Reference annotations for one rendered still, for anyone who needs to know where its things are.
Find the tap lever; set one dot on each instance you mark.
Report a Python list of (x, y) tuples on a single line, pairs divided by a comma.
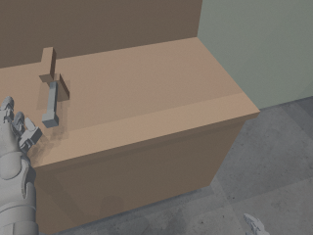
[(50, 119)]

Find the right robot hand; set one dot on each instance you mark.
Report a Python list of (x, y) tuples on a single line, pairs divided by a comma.
[(255, 224)]

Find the left robot hand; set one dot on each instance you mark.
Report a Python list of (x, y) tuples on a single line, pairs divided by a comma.
[(13, 136)]

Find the robot left forearm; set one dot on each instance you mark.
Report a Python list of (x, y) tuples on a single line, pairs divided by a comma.
[(17, 195)]

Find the counter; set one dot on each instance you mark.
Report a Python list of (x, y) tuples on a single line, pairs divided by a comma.
[(146, 113)]

